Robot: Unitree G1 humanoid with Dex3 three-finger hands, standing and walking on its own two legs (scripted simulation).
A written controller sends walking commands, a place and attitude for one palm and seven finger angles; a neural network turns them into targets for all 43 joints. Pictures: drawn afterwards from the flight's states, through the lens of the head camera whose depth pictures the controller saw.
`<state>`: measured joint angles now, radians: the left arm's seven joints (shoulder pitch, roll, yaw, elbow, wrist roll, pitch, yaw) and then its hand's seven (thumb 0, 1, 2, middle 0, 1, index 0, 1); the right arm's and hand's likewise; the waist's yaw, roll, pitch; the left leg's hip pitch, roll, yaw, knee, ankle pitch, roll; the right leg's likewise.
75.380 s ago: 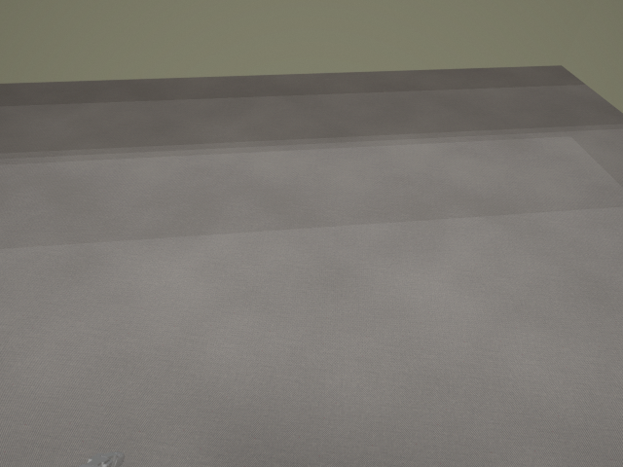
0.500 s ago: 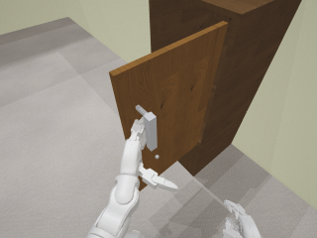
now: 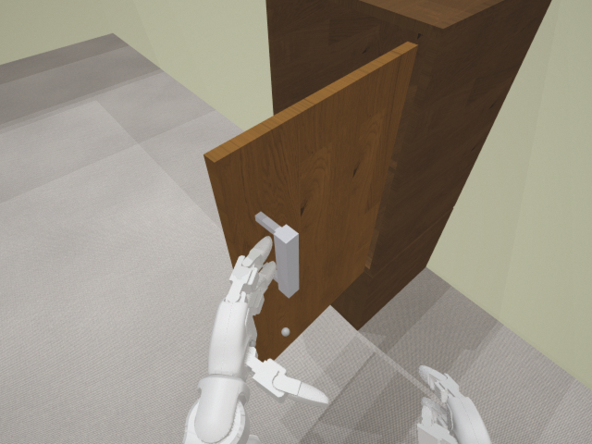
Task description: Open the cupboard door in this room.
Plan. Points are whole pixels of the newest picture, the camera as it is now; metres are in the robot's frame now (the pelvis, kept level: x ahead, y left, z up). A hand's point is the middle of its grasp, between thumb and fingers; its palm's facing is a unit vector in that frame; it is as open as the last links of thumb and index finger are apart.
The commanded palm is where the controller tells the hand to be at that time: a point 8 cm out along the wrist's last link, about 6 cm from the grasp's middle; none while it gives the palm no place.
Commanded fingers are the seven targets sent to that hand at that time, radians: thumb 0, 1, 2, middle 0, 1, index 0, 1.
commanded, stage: slide the hand sideways off the handle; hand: left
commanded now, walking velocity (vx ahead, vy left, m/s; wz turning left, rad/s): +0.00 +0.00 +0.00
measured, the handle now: (276, 255) +0.34 +0.05 +0.08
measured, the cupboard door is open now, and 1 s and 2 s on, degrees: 94 94 94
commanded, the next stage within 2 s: draw the hand back to the body in 0.56 s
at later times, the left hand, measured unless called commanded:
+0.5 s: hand (237, 365) +0.20 +0.08 +0.07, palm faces -0.01 -1.00 +0.01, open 16.3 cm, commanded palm +0.17 +0.13 +0.08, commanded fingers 0.00 -0.50 0.30 -0.15 -0.30 -0.15 -0.30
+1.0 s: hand (187, 361) +0.19 +0.13 +0.11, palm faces +0.00 -1.00 -0.04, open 16.3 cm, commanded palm +0.16 +0.18 +0.12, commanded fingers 0.00 -0.50 0.30 -0.15 -0.30 -0.15 -0.30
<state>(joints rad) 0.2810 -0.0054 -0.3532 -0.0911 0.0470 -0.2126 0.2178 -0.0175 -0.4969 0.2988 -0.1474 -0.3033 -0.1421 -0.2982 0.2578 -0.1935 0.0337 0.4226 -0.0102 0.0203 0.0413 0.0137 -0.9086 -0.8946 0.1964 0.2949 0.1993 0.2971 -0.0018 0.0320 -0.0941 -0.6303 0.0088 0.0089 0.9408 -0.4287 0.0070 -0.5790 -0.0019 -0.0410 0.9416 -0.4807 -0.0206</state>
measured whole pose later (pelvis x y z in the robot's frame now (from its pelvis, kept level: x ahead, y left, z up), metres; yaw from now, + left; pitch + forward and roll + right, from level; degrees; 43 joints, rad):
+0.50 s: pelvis +0.01 -0.01 -0.01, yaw +1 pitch +9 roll +0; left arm 0.59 0.10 -0.19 -0.34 -0.07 -0.27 0.02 -0.02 -0.50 0.30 -0.15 -0.30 -0.15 -0.30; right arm 0.29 -0.22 0.02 0.37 0.00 -0.04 0.00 0.01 -0.91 -0.89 0.20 0.30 0.20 0.30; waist 0.00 0.04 -0.12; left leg -0.70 0.02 -0.02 1.01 -0.48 -0.01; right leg -0.64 0.01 -0.07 1.01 -0.54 -0.04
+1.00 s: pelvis +0.01 +0.00 +0.00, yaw +1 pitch +7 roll -2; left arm 0.59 0.18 -0.06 -0.43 -0.16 -0.17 -0.05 -0.02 -0.50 0.30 -0.15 -0.30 -0.15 -0.30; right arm 0.30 -0.22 0.05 0.39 0.03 -0.08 -0.04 0.01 -0.91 -0.89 0.20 0.30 0.20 0.30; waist 0.01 0.06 -0.13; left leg -0.64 0.02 -0.02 0.98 -0.46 0.00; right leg -0.57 0.01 -0.07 0.95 -0.50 -0.02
